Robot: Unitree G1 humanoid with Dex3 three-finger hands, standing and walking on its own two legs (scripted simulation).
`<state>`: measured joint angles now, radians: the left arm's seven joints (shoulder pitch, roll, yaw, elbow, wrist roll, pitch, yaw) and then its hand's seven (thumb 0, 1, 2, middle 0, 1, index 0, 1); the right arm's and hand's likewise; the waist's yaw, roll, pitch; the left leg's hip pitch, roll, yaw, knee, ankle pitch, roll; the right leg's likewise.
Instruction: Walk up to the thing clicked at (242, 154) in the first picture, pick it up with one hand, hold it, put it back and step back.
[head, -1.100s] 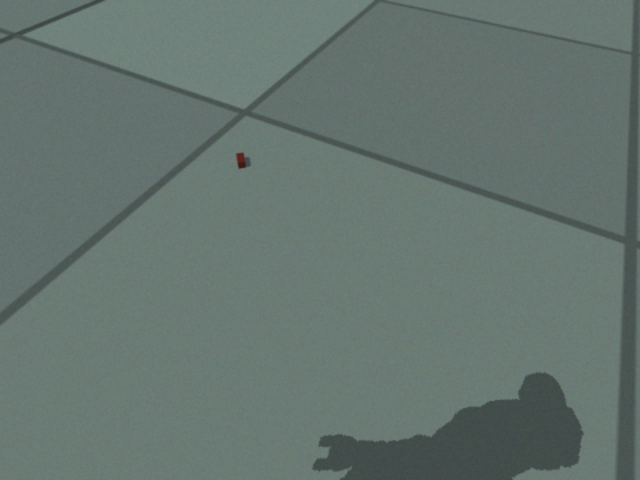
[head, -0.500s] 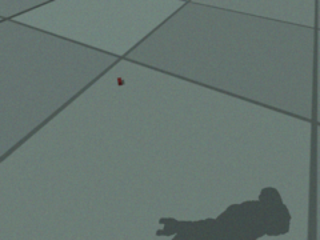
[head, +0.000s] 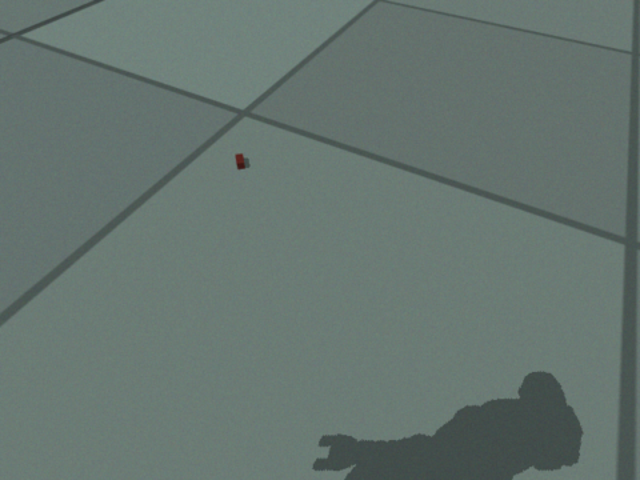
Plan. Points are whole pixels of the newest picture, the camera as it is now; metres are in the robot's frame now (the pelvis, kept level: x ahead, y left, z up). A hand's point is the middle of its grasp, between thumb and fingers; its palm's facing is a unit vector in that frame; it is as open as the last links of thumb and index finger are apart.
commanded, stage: stand
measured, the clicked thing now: (240, 161) +1.58 +0.38 -0.77
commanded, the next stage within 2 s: walk up in 0.02 s
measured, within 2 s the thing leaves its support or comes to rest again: neither
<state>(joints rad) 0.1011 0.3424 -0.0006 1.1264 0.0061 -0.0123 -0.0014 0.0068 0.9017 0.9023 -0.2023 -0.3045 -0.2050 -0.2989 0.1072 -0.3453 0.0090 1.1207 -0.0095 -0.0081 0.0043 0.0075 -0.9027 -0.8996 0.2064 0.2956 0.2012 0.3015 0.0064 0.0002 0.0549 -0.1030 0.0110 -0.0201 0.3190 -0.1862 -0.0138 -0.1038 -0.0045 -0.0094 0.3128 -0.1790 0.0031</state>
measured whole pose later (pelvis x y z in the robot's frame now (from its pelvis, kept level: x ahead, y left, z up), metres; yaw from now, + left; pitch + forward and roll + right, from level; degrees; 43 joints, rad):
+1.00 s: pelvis -0.03 -0.05 -0.02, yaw +36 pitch -2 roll +1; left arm 0.26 0.37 0.07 0.82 0.04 0.00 -0.02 0.01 0.90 0.90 -0.20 -0.30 -0.21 -0.30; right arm 0.26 -0.45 -0.06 0.76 -0.02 0.01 0.01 0.01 -0.90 -0.90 0.21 0.30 0.20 0.30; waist 0.06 0.03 0.10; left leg -0.50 -0.05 -0.08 1.10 -0.42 0.00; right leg -0.26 -0.08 -0.07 0.62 -0.33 -0.01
